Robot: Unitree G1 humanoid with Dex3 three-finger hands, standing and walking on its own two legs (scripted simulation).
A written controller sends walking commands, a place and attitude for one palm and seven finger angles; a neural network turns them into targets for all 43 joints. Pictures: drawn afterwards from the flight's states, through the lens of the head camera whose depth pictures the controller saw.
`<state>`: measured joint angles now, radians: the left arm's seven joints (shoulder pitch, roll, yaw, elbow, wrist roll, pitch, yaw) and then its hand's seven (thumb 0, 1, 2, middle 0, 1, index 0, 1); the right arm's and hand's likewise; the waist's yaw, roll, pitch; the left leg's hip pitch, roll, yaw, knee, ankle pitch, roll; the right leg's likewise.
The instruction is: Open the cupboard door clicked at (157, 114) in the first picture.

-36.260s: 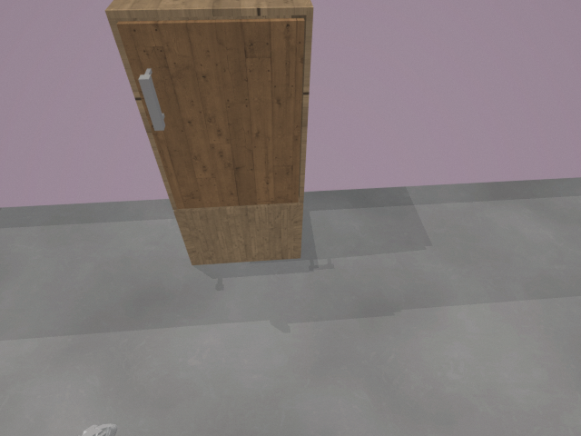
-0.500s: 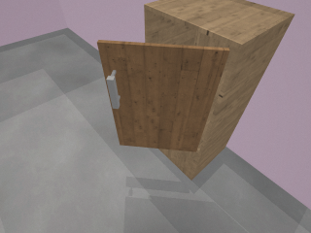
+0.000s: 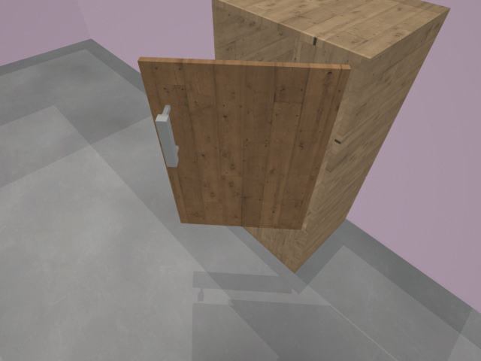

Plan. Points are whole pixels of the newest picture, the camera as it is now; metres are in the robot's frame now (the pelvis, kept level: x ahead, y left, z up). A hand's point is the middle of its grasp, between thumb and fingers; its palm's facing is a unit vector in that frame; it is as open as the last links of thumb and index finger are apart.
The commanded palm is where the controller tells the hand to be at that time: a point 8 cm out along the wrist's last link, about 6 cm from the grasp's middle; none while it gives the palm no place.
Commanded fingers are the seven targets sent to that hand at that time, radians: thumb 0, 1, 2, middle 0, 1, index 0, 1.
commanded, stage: look again from close up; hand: left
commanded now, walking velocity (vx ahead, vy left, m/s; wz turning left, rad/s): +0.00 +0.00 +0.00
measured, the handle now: (169, 136) +0.59 +0.19 +0.03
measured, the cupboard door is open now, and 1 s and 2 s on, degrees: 43 43 43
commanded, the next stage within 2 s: raise the hand with hooked fingers in 0.38 s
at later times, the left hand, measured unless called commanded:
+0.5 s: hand out of the picture +0.04 +0.19 -0.17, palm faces -0.01 -0.98 -0.22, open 7.4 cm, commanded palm +0.12 +0.24 -0.06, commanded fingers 0.00 0.85 0.88 -0.20 -0.33 -0.20 -0.33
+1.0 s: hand (119, 338) +0.17 +0.20 -0.04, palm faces +0.08 -1.00 -0.05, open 9.2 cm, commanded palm +0.17 +0.26 -0.03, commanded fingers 0.00 0.27 0.63 -0.25 -0.70 -0.25 -0.70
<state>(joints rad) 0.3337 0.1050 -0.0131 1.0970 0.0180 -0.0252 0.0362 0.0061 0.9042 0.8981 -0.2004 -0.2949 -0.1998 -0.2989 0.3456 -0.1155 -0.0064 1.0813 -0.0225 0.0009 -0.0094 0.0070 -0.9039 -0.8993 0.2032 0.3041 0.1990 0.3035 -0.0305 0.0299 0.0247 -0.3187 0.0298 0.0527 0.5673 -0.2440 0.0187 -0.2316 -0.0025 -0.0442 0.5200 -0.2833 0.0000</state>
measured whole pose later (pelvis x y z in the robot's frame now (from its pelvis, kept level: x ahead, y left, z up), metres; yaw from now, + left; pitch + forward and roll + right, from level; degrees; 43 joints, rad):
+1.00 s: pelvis -0.01 -0.03 -0.08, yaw +2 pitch +12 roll -2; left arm 0.39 0.25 0.28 0.12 -0.33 -0.47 -0.42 0.02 0.49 0.72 -0.23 -0.56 -0.23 -0.56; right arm 0.17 -0.26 -0.04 0.54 0.03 -0.26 -0.07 0.01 -0.90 -0.90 0.20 0.30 0.20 0.30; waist 0.05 0.00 -0.12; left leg -0.90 0.06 -0.04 1.17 -0.48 -0.02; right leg -0.78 0.01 -0.13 1.14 -0.57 -0.05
